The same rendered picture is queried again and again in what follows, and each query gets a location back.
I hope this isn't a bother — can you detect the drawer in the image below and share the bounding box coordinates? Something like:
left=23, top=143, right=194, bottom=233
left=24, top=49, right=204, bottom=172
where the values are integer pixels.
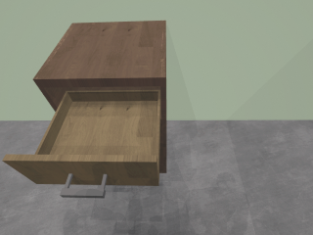
left=2, top=89, right=161, bottom=186

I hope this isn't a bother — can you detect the cabinet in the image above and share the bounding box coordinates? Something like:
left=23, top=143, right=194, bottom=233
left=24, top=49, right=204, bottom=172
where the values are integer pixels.
left=33, top=21, right=167, bottom=173

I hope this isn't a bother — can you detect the handle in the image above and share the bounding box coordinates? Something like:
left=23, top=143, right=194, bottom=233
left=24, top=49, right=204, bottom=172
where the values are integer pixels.
left=60, top=173, right=108, bottom=199

